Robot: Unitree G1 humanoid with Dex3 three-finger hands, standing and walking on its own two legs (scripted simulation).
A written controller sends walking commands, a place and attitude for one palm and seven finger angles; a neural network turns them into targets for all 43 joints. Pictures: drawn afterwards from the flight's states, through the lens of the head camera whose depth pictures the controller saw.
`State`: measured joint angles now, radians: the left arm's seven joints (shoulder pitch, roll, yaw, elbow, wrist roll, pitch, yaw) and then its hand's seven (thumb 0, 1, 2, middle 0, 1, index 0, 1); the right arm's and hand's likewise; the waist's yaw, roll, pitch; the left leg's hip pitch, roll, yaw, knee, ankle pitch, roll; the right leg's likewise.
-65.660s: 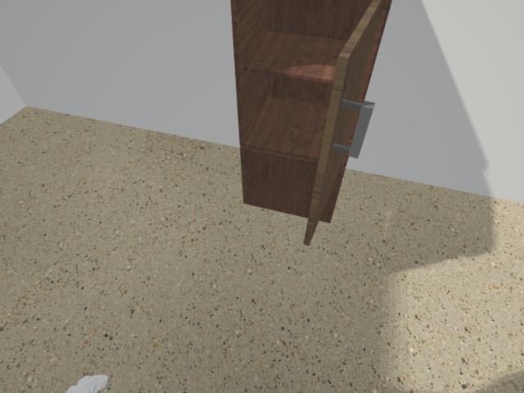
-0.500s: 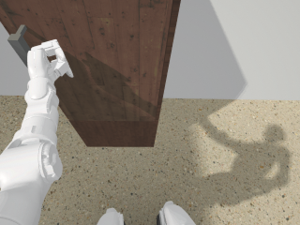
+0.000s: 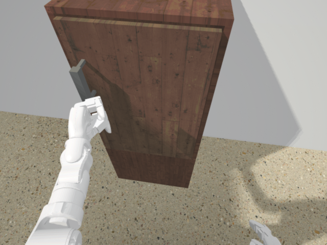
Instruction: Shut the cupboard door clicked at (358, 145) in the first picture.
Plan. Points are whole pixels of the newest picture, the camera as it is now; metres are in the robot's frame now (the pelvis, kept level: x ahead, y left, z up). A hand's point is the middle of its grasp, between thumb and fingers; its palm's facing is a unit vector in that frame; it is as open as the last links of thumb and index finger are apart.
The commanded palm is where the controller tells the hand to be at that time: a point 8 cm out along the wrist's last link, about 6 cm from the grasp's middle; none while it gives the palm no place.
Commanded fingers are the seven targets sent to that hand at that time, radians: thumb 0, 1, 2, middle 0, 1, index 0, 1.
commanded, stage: pull the fist back off the door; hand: left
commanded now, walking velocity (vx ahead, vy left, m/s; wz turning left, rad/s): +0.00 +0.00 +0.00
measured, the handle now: (85, 83) +0.54 +0.25 +0.09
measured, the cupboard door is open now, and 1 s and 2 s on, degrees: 0 0 0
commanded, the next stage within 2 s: draw the hand back to the body in 0.02 s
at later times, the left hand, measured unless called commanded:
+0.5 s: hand (84, 132) +0.33 +0.18 +0.13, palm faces +0.12 -0.99 -0.03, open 3.1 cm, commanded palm +0.29 +0.23 +0.13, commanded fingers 0.00 0.90 0.90 -1.30 -1.50 -1.30 -1.50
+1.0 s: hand (31, 161) +0.25 +0.24 +0.16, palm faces +0.36 -0.88 -0.29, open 3.7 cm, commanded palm +0.20 +0.28 +0.18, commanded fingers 0.00 0.90 0.90 -0.64 -0.78 -0.64 -0.78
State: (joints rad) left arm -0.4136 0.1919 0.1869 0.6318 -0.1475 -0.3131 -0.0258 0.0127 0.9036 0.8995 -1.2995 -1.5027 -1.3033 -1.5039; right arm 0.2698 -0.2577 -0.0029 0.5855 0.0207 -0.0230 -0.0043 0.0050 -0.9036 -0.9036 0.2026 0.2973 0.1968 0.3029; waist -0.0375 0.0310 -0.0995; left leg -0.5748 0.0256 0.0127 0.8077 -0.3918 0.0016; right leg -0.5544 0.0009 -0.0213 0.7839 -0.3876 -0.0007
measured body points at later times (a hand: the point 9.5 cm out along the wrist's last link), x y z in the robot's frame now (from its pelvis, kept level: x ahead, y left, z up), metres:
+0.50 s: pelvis +0.00 -0.01 +0.01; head +0.00 -0.03 +0.46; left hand +0.32 +0.24 +0.13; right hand +0.12 -0.25 -0.10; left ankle +0.00 +0.12 -0.71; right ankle +0.00 -0.12 -0.71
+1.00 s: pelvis +0.00 +0.00 +0.04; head -0.02 -0.02 +0.48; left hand +0.22 +0.29 +0.18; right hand +0.20 -0.21 -0.04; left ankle +0.00 +0.12 -0.71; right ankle +0.00 -0.12 -0.71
